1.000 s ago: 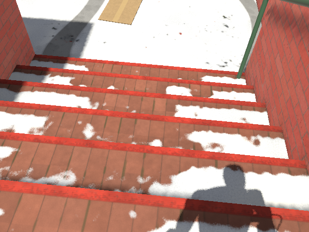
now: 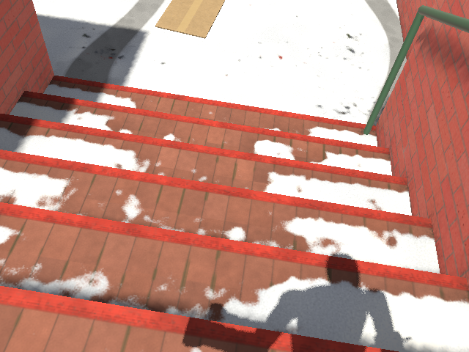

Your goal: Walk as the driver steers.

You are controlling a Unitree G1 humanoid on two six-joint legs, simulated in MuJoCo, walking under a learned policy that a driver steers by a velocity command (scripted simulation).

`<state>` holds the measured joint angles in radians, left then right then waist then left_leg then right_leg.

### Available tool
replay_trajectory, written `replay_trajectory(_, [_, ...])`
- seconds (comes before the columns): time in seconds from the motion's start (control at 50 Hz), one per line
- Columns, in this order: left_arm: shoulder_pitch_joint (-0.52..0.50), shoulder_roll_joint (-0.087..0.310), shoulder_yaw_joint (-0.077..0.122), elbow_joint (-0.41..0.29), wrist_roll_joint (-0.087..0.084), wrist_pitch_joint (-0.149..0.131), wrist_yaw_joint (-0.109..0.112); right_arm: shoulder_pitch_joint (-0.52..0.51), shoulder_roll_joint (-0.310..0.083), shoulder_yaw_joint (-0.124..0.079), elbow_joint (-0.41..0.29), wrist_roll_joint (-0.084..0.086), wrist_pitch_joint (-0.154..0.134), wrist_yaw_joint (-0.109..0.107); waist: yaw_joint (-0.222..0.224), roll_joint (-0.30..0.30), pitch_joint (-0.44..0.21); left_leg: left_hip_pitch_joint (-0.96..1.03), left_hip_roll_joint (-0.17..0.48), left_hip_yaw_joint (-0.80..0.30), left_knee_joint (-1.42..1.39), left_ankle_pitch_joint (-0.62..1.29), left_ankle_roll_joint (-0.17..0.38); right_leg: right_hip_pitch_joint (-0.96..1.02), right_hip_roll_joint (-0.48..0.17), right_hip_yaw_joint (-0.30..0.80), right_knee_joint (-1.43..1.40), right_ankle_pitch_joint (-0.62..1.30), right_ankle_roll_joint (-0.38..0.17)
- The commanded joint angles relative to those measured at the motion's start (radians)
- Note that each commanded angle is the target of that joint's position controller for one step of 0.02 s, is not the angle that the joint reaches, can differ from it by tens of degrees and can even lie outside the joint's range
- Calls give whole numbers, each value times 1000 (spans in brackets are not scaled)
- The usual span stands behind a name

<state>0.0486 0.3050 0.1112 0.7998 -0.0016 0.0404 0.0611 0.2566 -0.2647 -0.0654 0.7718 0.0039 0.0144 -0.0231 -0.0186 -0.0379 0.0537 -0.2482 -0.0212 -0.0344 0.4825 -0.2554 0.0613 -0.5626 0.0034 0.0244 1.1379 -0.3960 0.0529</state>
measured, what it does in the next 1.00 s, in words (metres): steps on the spot: right foot, then left foot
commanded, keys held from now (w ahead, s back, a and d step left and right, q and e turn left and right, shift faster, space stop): q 0.28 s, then no key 0.30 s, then w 0.08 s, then w+e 0.34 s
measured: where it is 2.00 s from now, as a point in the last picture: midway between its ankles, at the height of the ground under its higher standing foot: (225, 319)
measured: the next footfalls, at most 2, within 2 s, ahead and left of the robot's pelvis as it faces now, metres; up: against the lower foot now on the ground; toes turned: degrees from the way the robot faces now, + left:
right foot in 0.38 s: +0.08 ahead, -0.14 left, +0.00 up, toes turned +18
left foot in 0.72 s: -0.02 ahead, +0.10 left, +0.00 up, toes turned +12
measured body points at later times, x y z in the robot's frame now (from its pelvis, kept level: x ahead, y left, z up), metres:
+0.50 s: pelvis +0.01 -0.04 +0.00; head +0.04 -0.05 +0.44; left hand +0.07 +0.26 -0.10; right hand +0.22 -0.28 -0.11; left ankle -0.05 +0.08 -0.68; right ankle +0.04 -0.15 -0.74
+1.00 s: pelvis +0.07 -0.02 +0.00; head +0.09 +0.00 +0.45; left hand +0.19 +0.27 -0.12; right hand +0.10 -0.29 -0.13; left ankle -0.06 +0.09 -0.74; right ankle +0.22 -0.15 -0.69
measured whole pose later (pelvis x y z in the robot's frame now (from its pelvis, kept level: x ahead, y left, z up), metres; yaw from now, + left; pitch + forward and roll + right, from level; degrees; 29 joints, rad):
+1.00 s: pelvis +0.07 -0.02 +0.00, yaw +8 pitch +1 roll +1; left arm 0.18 0.30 0.07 0.78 -0.03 -0.03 -0.04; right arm 0.42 -0.25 -0.06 0.88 0.00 -0.08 -0.02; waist -0.07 -0.04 0.02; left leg 0.07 0.01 0.08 0.23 -0.31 -0.01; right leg -0.64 -0.05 0.04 0.85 -0.12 -0.01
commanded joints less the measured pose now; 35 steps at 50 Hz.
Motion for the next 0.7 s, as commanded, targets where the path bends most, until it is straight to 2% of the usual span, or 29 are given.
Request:
replay_trajectory(0.02, [-32,59,12,-64,-6,-18,3,-15,-154,-34,-80,7,-19,-13,16,142,-125,212,227,-268,-133,491,165,-106,-5,53,10,62,18])
replay_trajectory(0.1, [-61,50,3,-78,-7,-25,-2,8,-182,-44,-85,11,-7,-21,-4,163,-109,244,217,-320,-126,405,168,-97,-2,69,-177,72,40])
replay_trajectory(0.18, [-62,56,0,-79,-10,-38,-13,-22,-202,-52,-108,7,4,-21,-12,181,-99,165,201,-378,-119,322,178,2,13,77,-310,51,45])
replay_trajectory(0.28, [-25,68,1,-81,-13,-61,-35,-73,-207,-55,-136,9,18,-13,-8,193,-131,134,187,-470,-71,423,178,120,39,85,-427,16,27])
replay_trajectory(0.32, [21,73,0,-71,-15,-70,-47,-99,-196,-49,-145,13,25,-14,4,202,-155,143,180,-480,-36,486,161,185,34,71,-514,39,11])
replay_trajectory(0.34, [51,72,0,-63,-14,-74,-55,-114,-185,-44,-148,19,30,-16,23,196,-160,128,161,-472,-15,474,139,246,31,58,-610,107,-2])
replay_trajectory(0.36, [83,69,0,-52,-10,-78,-61,-120,-176,-39,-146,28,34,-21,45,185,-155,92,130,-455,5,406,102,333,23,41,-752,255,-20])
replay_trajectory(0.38, [94,102,6,-52,4,-78,-61,-81,-148,-30,-140,19,32,-24,31,121,-166,25,79,-409,60,239,51,434,-67,116,-793,396,-54])
replay_trajectory(0.4, [70,164,10,-74,22,-71,-56,-8,-100,-15,-133,-7,26,-22,-27,-123,-173,-100,-65,-261,251,-152,-7,520,-258,318,-796,672,-146])
replay_trajectory(0.42, [76,161,4,-70,46,-70,-61,-19,-152,-34,-150,1,16,-24,-18,-242,-138,-220,-134,-184,430,-459,-60,457,-395,499,-815,739,-331])
replay_trajectory(0.44, [50,136,-3,-85,33,-75,-62,-10,-223,-55,-128,-1,11,-26,-10,-146,-114,-245,-85,-189,598,-423,-93,422,-396,484,-827,640,-368])
replay_trajectory(0.46, [22,111,-9,-89,21,-75,-59,-29,-235,-65,-109,8,14,-25,-11,-92,-93,-261,-79,-185,667,-350,-108,413,-328,396,-815,557,-326])
replay_trajectory(0.48, [1,94,-17,-91,7,-73,-57,-23,-205,-62,-88,10,25,-29,-18,-73,-79,-262,-74,-185,687,-302,-125,407,-271,323,-807,493,-283])
replay_trajectory(0.5, [-4,79,-26,-88,-2,-72,-54,-26,-182,-56,-83,7,32,-31,-12,-82,-69,-263,-69,-190,696,-260,-139,404,-253,293,-803,499,-273])
replay_trajectory(0.54, [14,59,-38,-71,2,-66,-49,-38,-126,-37,-82,13,33,-26,-7,-103,-72,-210,-58,-141,599,-215,-154,404,-199,213,-806,513,-266])
replay_trajectory(0.58, [30,63,-40,-58,4,-58,-45,-71,-87,-15,-90,10,29,-21,12,-130,-91,-159,-8,-72,401,-205,-164,447,-179,183,-794,511,-258])
replay_trajectory(0.6, [52,68,-40,-49,4,-52,-44,-79,-63,-2,-88,7,26,-17,29,-137,-114,-97,13,-38,292,-205,-162,445,-169,176,-806,406,-252])
replay_trajectory(0.62, [83,91,-34,-39,1,-45,-43,-96,-60,3,-88,12,22,-13,52,-155,-105,-60,9,-6,211,-213,-157,428,-167,189,-822,267,-254])
replay_trajectory(0.64, [112,120,-27,-33,-4,-38,-42,-99,-82,-1,-84,19,18,-9,66,-166,-90,-32,-5,24,149,-199,-149,407,-173,217,-840,129,-260])
replay_trajectory(0.66, [123,145,-22,-31,-14,-33,-41,-81,-101,-6,-73,23,12,-5,58,-164,-71,7,-18,50,68,-144,-129,377,-179,242,-855,7,-261])
replay_trajectory(0.7, [136,140,-27,-28,-30,-32,-42,-31,-109,-10,-43,17,-6,-2,21,-126,-20,144,-29,61,-115,-47,-67,261,-161,282,-869,-129,-237])
Velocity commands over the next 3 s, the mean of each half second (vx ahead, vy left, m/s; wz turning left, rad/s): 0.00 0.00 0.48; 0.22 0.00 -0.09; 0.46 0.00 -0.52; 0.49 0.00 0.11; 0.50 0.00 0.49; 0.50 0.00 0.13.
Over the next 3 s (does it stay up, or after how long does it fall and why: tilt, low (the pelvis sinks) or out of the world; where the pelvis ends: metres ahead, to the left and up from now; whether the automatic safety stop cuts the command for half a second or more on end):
stays up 1.19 -0.01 -0.39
